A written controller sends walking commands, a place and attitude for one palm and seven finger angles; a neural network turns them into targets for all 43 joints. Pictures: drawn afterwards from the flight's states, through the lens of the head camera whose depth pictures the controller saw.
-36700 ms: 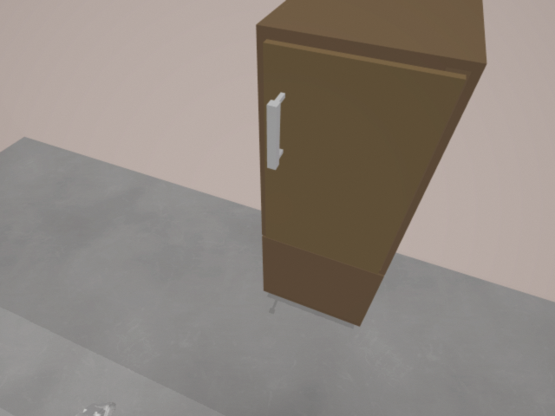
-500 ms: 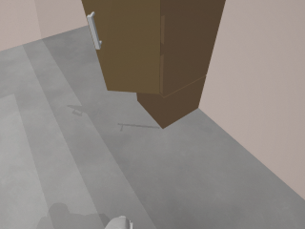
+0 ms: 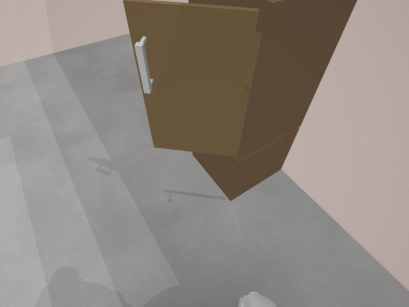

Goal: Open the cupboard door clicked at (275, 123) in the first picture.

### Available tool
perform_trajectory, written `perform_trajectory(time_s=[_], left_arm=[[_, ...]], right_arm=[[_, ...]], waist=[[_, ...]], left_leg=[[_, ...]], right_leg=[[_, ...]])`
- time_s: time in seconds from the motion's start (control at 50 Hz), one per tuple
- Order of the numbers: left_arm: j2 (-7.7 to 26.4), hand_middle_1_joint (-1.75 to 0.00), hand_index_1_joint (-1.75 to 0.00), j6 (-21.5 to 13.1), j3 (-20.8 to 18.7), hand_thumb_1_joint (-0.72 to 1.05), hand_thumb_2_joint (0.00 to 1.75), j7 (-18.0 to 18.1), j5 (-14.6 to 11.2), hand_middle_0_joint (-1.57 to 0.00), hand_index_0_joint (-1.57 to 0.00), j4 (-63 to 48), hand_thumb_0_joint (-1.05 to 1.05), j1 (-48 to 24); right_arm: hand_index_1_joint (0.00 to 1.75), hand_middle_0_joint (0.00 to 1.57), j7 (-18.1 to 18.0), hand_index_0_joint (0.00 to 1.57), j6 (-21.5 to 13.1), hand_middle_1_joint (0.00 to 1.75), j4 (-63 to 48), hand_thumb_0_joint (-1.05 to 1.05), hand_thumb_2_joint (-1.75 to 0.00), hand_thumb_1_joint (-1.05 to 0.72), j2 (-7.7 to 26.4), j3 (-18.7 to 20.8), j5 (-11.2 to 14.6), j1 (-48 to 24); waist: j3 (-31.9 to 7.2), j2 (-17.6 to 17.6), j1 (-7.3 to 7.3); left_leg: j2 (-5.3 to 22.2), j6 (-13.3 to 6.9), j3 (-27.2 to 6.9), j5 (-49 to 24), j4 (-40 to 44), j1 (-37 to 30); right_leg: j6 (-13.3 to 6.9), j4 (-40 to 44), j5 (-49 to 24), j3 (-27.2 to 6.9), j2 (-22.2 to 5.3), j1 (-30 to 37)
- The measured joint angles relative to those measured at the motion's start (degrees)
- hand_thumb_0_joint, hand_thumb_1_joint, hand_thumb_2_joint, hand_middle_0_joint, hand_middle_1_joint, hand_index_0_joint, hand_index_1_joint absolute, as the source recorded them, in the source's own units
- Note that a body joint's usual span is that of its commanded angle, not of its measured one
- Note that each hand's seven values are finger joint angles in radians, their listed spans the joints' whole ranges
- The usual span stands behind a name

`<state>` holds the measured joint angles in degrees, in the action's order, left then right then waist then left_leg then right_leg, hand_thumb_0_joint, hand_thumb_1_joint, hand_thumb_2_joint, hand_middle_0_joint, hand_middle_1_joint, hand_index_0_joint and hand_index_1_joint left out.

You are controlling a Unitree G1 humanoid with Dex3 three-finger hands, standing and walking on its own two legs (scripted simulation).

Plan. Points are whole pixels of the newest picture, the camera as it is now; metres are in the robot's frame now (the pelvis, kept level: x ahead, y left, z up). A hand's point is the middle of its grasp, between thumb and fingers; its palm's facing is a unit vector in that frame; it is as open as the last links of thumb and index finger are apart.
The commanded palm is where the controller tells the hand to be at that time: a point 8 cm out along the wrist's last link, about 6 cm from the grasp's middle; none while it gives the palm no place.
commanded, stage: take the last steps up to it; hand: left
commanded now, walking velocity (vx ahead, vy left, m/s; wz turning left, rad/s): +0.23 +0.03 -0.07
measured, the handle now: (145, 66) +0.74 +0.25 +0.05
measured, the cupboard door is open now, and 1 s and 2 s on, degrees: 48 48 48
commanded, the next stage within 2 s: come to a stop and stand still in 0.16 s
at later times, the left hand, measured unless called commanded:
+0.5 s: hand (135, 276) +0.20 +0.18 -0.17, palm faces +0.01 -0.98 -0.22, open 7.2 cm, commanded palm none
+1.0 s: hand (124, 298) +0.16 +0.20 -0.18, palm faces -0.03 -0.97 -0.23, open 7.4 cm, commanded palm none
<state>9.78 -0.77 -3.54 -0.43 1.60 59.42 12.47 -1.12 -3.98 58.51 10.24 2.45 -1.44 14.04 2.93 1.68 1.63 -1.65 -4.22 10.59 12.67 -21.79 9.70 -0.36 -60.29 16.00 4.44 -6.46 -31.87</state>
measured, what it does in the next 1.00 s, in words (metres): walks ahead: right foot, then left foot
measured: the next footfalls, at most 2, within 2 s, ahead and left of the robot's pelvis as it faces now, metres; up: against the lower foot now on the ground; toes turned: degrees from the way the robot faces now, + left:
right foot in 0.20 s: +0.18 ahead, -0.11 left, +0.00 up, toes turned -8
left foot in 0.56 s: +0.26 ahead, +0.12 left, +0.00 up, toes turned +2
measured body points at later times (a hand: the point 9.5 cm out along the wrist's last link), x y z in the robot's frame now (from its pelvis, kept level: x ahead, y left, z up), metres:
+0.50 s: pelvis +0.15 +0.00 +0.00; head +0.18 +0.00 +0.45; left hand +0.20 +0.24 -0.15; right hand +0.17 -0.23 -0.16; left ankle +0.20 +0.12 -0.72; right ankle +0.14 -0.11 -0.74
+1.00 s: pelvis +0.12 +0.00 -0.01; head +0.14 +0.00 +0.44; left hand +0.16 +0.25 -0.16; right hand +0.16 -0.25 -0.16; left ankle +0.22 +0.12 -0.74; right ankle +0.05 -0.12 -0.75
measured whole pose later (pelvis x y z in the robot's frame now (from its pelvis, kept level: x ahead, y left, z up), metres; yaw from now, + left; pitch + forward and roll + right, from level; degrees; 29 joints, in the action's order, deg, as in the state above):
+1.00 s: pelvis +0.12 +0.00 -0.01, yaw -4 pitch +1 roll +0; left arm 12.2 2.0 -3.1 0.1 1.3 57.6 15.1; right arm -1.0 2.7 57.7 10.6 3.3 -1.4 11.1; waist 1.2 0.7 -0.3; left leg 2.3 0.3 4.3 9.9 -28.6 23.2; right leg -0.7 -26.9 20.8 1.5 -1.8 -8.9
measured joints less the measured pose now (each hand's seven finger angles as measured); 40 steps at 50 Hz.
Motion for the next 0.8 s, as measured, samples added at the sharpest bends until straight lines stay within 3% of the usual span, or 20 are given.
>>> perform_trajectory(time_s=[0.1, 0.18, 0.22, 0.26, 0.32, 0.44, 0.5, 0.54, 0.56, 0.6, 0.64, 0.72, 0.8], left_arm=[[0.8, -0.30, -0.29, 0.0, 0.1, 0.93, 0.90, -0.3, -0.1, -0.20, -0.19, -2.4, 0.01, -4.2], [1.0, -0.30, -0.29, -0.4, 0.5, 0.92, 0.90, -0.5, 0.0, -0.20, -0.19, -3.5, 0.01, -5.7], [0.9, -0.30, -0.29, -1.6, 0.6, 0.92, 0.90, -0.4, 0.1, -0.20, -0.19, -3.8, 0.01, -5.9], [0.2, -0.30, -0.29, -2.5, 1.1, 0.91, 0.90, -0.1, -0.3, -0.20, -0.19, -3.8, 0.00, -5.8], [-0.9, -0.30, -0.29, -2.5, 1.6, 0.91, 0.90, 0.7, -0.8, -0.20, -0.19, -3.3, 0.00, -4.0], [0.1, -0.30, -0.30, -1.3, 1.1, 0.95, 0.90, 2.1, -0.8, -0.21, -0.20, -1.1, -0.01, -1.7], [0.4, -0.30, -0.30, 0.0, 1.1, 0.94, 0.90, 2.0, -0.6, -0.21, -0.20, -0.2, -0.01, -0.8], [0.6, -0.30, -0.30, 0.9, 1.0, 0.93, 0.90, 2.0, -0.6, -0.21, -0.20, 0.1, 0.00, 0.0], [0.6, -0.30, -0.30, 1.4, 1.0, 0.93, 0.90, 2.0, -0.8, -0.20, -0.20, 0.1, 0.00, 0.5], [1.6, -0.30, -0.30, 2.5, 0.8, 0.92, 0.90, 2.3, -1.1, -0.20, -0.20, -0.1, 0.00, 0.2], [2.4, -0.30, -0.29, 3.3, 0.5, 0.92, 0.90, 2.5, -1.2, -0.20, -0.20, -0.6, 0.00, -0.2], [2.8, -0.30, -0.29, 4.0, 0.0, 0.91, 0.90, 2.2, -0.9, -0.20, -0.20, -1.2, 0.00, -1.0], [3.1, -0.30, -0.29, 4.6, -0.3, 0.91, 0.90, 1.5, -0.7, -0.20, -0.19, -2.1, 0.01, -0.5]], right_arm=[[0.30, 0.20, 0.2, 0.20, 0.8, 0.30, 2.9, 0.00, -0.90, -0.93, 0.1, -0.4, -0.3, 4.7], [0.30, 0.20, 0.4, 0.20, 1.6, 0.30, 5.0, 0.00, -0.90, -0.92, -0.4, -0.8, -0.4, 7.7], [0.30, 0.20, 0.6, 0.20, 2.1, 0.30, 6.0, 0.00, -0.90, -0.91, -0.7, -0.9, 0.1, 8.8], [0.30, 0.20, 0.9, 0.20, 3.1, 0.30, 6.7, 0.01, -0.90, -0.91, -0.8, -0.9, 0.4, 8.1], [0.30, 0.20, 0.8, 0.20, 4.1, 0.30, 6.5, 0.01, -0.90, -0.91, -1.0, -0.6, 0.7, 5.9], [0.30, 0.20, 0.4, 0.20, 4.9, 0.30, 3.4, 0.01, -0.90, -0.91, -1.6, -0.7, 1.3, 0.4], [0.30, 0.20, 0.1, 0.20, 5.7, 0.30, 2.1, 0.01, -0.90, -0.92, -0.9, -0.3, 1.2, -1.9], [0.30, 0.20, 0.2, 0.20, 5.8, 0.30, 1.2, 0.01, -0.90, -0.92, -0.3, 0.0, 1.1, -2.9], [0.30, 0.20, 0.2, 0.20, 5.6, 0.30, 0.7, 0.01, -0.90, -0.92, 0.2, 0.1, 0.9, -3.0], [0.30, 0.20, -0.1, 0.20, 5.5, 0.30, 0.1, 0.01, -0.90, -0.92, -0.2, 0.1, 0.5, -4.1], [0.30, 0.20, -0.6, 0.20, 5.4, 0.30, -0.9, 0.01, -0.90, -0.91, -0.6, -0.4, 0.2, -5.3], [0.30, 0.20, -1.4, 0.20, 5.3, 0.30, -2.7, 0.01, -0.90, -0.91, -0.7, -0.9, -0.1, -7.1], [0.30, 0.20, -1.3, 0.20, 5.2, 0.30, -3.4, 0.00, -0.90, -0.91, -0.9, -0.9, 0.0, -7.9]], waist=[[-0.2, -0.7, -1.62], [0.0, -1.3, -2.92], [0.3, -2.1, -3.09], [1.3, -3.0, -3.49], [1.6, -3.0, -3.24], [1.6, -1.3, -1.89], [1.5, -1.2, -1.30], [1.1, -1.3, -1.06], [0.7, -1.8, -1.01], [0.8, -0.1, -0.64], [1.3, 1.0, -0.20], [1.8, 0.6, -0.15], [1.3, 0.2, -0.23]], left_leg=[[-0.8, 0.6, 0.5, 2.0, 2.7, -4.9], [-0.1, 1.9, 1.0, 6.9, -0.9, -6.8], [1.5, 2.6, 0.4, 11.3, -8.9, -4.7], [2.4, 3.2, -3.1, 16.3, -23.8, 1.1], [3.2, 4.5, -6.3, 14.2, -34.9, 9.0], [4.2, 6.9, -8.2, 8.6, -22.9, 13.6], [3.5, 7.2, -8.0, 5.5, -16.9, 12.4], [3.3, 6.8, -7.4, -0.9, -11.6, 10.2], [3.7, 5.3, -7.5, -3.6, -10.1, 9.5], [2.8, 2.5, -6.9, -0.5, -12.2, 10.2], [2.6, 1.4, -6.3, 0.7, -12.5, 10.4], [2.9, 1.2, -6.2, -1.5, -10.1, 11.0], [3.6, 1.3, -5.7, -3.8, -7.4, 11.6]], right_leg=[[-0.4, 13.9, -2.6, 0.5, 0.5, 2.1], [-1.3, 23.8, -3.7, 1.3, 2.1, 8.1], [-2.5, 25.8, -4.2, 1.7, 3.4, 10.7], [-3.1, 24.9, -1.4, 2.6, 4.2, 12.1], [-2.5, 29.6, -1.9, 3.0, 5.0, 15.7], [-2.0, 35.5, -3.5, 1.8, 5.0, 19.6], [-0.9, 33.7, -1.6, 1.5, 4.5, 20.3], [0.1, 30.8, 0.5, 1.4, 4.4, 20.1], [0.6, 28.8, 1.8, 1.7, 4.7, 19.5], [0.7, 21.3, 9.2, 0.0, 4.3, 16.7], [0.4, 10.9, 14.8, -2.4, 5.3, 13.0], [1.0, -2.8, 14.1, -4.9, 7.2, 8.1], [1.7, -2.8, 12.0, -5.4, 6.8, 7.9]])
